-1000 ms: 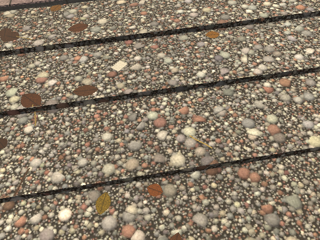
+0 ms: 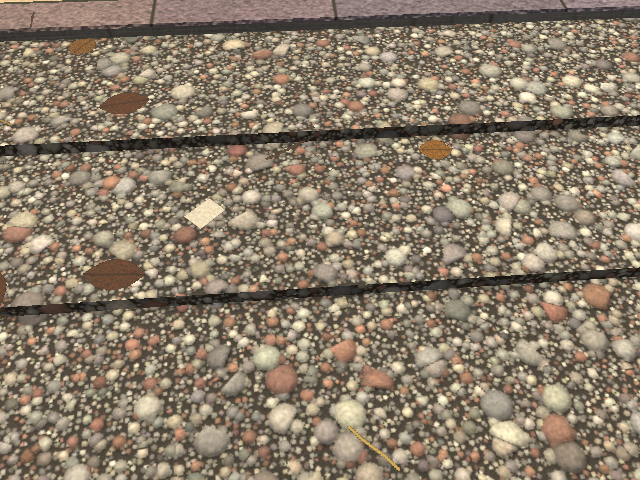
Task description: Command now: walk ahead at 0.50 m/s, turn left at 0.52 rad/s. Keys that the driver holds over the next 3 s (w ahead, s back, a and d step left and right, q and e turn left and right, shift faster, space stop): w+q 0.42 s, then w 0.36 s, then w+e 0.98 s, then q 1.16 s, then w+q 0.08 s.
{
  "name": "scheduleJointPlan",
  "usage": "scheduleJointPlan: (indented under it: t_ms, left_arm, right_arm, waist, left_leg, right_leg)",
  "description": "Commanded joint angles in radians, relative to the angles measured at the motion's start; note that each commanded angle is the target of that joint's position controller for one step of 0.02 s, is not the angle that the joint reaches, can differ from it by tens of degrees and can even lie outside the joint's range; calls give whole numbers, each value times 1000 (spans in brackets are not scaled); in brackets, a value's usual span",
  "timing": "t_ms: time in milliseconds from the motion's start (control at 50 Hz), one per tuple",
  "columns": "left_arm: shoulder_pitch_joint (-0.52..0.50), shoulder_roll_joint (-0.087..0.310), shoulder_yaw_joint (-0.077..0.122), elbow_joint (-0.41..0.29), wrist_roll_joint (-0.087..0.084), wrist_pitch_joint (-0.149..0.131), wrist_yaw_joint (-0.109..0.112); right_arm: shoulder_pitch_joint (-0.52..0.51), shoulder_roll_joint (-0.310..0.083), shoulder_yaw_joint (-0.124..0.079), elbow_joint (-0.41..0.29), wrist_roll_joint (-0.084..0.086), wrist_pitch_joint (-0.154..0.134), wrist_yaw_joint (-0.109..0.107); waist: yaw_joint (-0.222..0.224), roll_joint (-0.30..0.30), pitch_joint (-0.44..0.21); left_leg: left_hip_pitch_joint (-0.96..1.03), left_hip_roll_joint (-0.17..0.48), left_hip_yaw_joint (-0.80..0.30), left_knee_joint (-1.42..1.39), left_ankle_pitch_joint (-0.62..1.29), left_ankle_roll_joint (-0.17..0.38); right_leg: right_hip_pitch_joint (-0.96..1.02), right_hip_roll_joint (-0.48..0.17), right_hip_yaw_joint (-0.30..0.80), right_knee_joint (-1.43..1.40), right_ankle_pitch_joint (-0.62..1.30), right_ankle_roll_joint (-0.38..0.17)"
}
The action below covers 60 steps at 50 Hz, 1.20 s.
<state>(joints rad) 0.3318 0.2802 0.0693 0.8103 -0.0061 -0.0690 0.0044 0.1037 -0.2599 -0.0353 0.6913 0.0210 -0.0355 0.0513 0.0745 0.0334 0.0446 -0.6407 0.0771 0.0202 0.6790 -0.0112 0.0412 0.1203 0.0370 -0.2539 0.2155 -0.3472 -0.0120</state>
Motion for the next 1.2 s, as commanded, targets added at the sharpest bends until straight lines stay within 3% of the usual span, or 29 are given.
scheduleJointPlan:
  t_ms: [20,60,80,100,120,140,160,180,220,300,380,460,500,520,540,560,580,620,660,700,780,860,920,940,960,980,1000,1040,1200]
  left_arm:
    - [-20,207,48,-56,-11,18,15]
    - [-42,229,51,-66,-19,33,23]
    - [-54,210,40,-76,-19,27,26]
    - [33,49,-7,-122,29,3,12]
    - [-7,80,-18,-150,2,-40,-2]
    - [-126,149,1,-176,-36,-64,-12]
    - [-155,137,-7,-192,-38,-75,-11]
    - [-157,130,-7,-182,-14,-76,-5]
    - [-126,144,4,-176,10,-54,-6]
    - [-156,86,-15,-187,27,-23,-6]
    - [-347,18,-48,-250,20,-16,-10]
    - [-334,102,-17,-247,-4,-38,-24]
    - [-225,131,7,-218,4,-49,-24]
    - [-100,167,25,-196,14,-54,-16]
    - [42,255,50,-166,37,-45,-14]
    - [122,237,52,-141,28,-36,-20]
    - [41,157,27,-151,10,-36,-12]
    - [-35,116,12,-139,8,-26,-2]
    - [-80,81,0,-128,15,-33,-6]
    - [-88,76,-1,-114,-1,-38,-10]
    - [-101,165,23,-102,-14,-35,-16]
    - [-31,194,28,-73,-33,-15,-24]
    - [-25,140,6,-64,-19,-2,-25]
    - [-41,60,-21,-83,-4,-4,-29]
    - [-2,2,-39,-129,-13,-18,-20]
    - [-3,99,-14,-119,-30,-20,-13]
    - [-28,137,1,-121,-37,-19,-15]
    - [-55,118,5,-115,-26,-8,-13]
    - [-161,36,-6,-167,-17,39,-31]
  right_arm:
    - [-57,-96,-28,-115,1,-7,15]
    - [144,-166,-70,-82,4,1,7]
    - [306,-226,-103,-45,5,10,-11]
    - [331,-339,-121,-34,6,12,-31]
    - [341,-311,-108,-75,-5,-6,-25]
    - [320,-245,-94,-68,-13,-19,-21]
    - [274,-208,-83,-64,-7,-26,-22]
    - [203,-177,-72,-77,-5,-28,-23]
    - [135,-147,-58,-102,-22,-29,-32]
    - [164,-184,-65,-80,-15,-27,-59]
    - [232,-186,-60,-55,-4,-1,-73]
    - [271,-191,-54,-38,-8,-5,-66]
    - [252,-159,-41,-37,-6,-5,-66]
    - [232,-123,-28,-50,-15,-10,-69]
    - [313,-70,-11,-76,-1,-13,-75]
    - [334,-74,-4,-76,6,-19,-69]
    - [310,-149,-30,-59,23,-23,-54]
    - [155,-141,-24,-100,-5,-24,-45]
    - [160,-107,-23,-93,-10,-21,-40]
    - [184,-81,-14,-81,-4,-18,-36]
    - [96,-51,13,-93,-23,-32,-30]
    - [26,-98,-4,-115,-6,-45,-24]
    - [175,-144,-40,-67,-5,-47,-35]
    - [311,-213,-62,-55,-22,-48,-48]
    - [361,-312,-82,-57,-44,-39,-51]
    - [353,-248,-69,-51,-36,-47,-47]
    - [303,-188,-49,-52,-24,-56,-44]
    - [207,-118,-29,-52,-29,-65,-40]
    - [210,-130,-45,11,-41,-70,-64]
  waist:
    - [-46,-98,3]
    - [-166,-120,-121]
    - [-255,-75,-197]
    - [-152,211,-258]
    - [-179,147,-445]
    - [-216,41,-328]
    - [-176,-11,-210]
    - [-126,-69,-135]
    - [-66,-27,-87]
    - [-59,-5,-52]
    - [-128,38,-18]
    - [-119,117,-67]
    - [-46,137,-105]
    - [20,132,-186]
    - [21,-112,-353]
    - [40,-370,-412]
    - [20,-242,-253]
    - [-12,-92,-68]
    - [-69,-106,-26]
    - [-89,-131,-27]
    - [-66,-133,-42]
    - [-44,-118,-34]
    - [-131,-100,-81]
    - [-196,30,-162]
    - [-179,278,-222]
    - [-186,194,-188]
    - [-166,158,-114]
    - [-125,109,-56]
    - [-108,26,0]
  left_leg:
    - [36,-66,81,-23,-130,53]
    - [317,-144,107,-70,-168,108]
    - [602,-134,28,-150,-107,151]
    - [963,134,-443,-145,-61,293]
    - [1097,281,-890,-327,-239,439]
    - [1029,250,-771,-381,-264,371]
    - [893,208,-642,-384,-226,327]
    - [743,166,-545,-392,-127,293]
    - [564,113,-444,-435,29,280]
    - [418,56,-309,-456,173,263]
    - [370,-2,-272,-448,-18,196]
    - [457,80,-360,-397,-2,176]
    - [485,60,-350,-292,146,130]
    - [429,5,-299,-124,260,84]
    - [146,-116,-182,239,81,0]
    - [-36,-180,-185,499,-505,-25]
    - [-132,-127,-231,669,-490,-22]
    - [-138,-53,-148,658,-394,0]
    - [-38,-3,-137,576,-351,10]
    - [3,10,-108,469,-309,0]
    - [200,-6,-33,94,-196,-23]
    - [264,-33,-27,-104,-115,-27]
    - [534,-48,-18,-194,-135,0]
    - [711,128,-218,-265,-232,53]
    - [864,335,-599,-404,-507,173]
    - [803,333,-701,-449,-658,205]
    - [752,308,-589,-445,-619,180]
    - [651,229,-375,-470,-375,145]
    - [625,199,-23,-524,63,138]
  right_leg:
    - [28,-319,45,122,1020,-114]
    - [-30,-293,27,424,1173,-85]
    - [-216,-249,22,683,976,-44]
    - [-672,-77,57,1054,-53,23]
    - [-859,29,316,1254,-271,39]
    - [-954,-35,374,1244,-171,20]
    - [-958,-77,359,1165,-80,5]
    - [-905,-114,351,1077,-27,11]
    - [-787,-140,347,1010,29,35]
    - [-768,-128,287,868,132,100]
    - [-712,-68,245,535,245,118]
    - [-586,-26,241,448,260,69]
    - [-427,4,210,351,252,14]
    - [-231,-57,270,342,263,-39]
    - [107,-270,658,284,4,-191]
    - [179,-413,1107,55,-329,-295]
    - [55,-431,1091,32,-463,-284]
    - [-187,-357,808,36,-239,-233]
    - [-322,-284,649,-10,-68,-196]
    - [-360,-248,537,-43,34,-204]
    - [-433,-226,376,-73,194,-210]
    - [-370,-264,424,-19,148,-186]
    - [-451,-199,409,164,105,-116]
    - [-566,-107,325,474,29,-57]
    - [-849,-11,255,785,-187,-10]
    - [-926,-50,349,968,-186,-10]
    - [-971,-81,374,1015,-102,-20]
    - [-936,-125,370,986,39,-6]
    - [-938,-138,343,828,252,45]
